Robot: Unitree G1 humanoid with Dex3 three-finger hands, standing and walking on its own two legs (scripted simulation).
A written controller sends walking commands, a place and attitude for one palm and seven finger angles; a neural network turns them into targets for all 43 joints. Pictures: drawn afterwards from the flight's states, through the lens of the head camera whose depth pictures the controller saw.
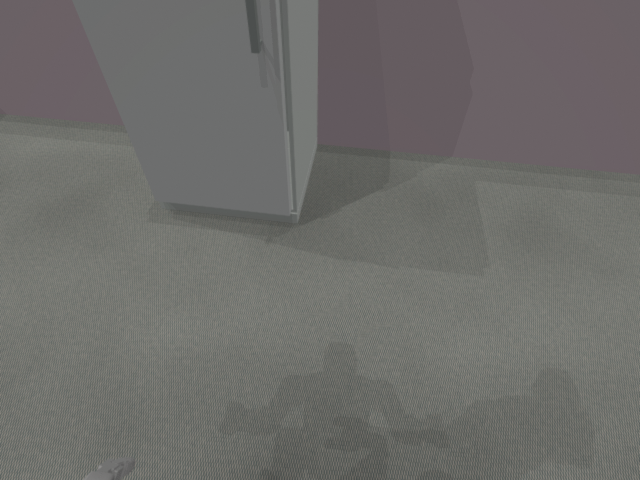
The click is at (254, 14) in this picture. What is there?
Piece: fridge door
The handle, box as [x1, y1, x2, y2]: [245, 0, 261, 53]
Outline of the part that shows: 245,0 251,52 258,53 260,50 261,40 259,39 256,4 255,0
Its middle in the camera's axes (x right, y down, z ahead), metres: -0.18 -0.64 +0.98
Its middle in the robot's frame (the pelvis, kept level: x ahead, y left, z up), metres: +1.17 +0.25 +0.17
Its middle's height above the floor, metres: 0.94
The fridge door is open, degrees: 0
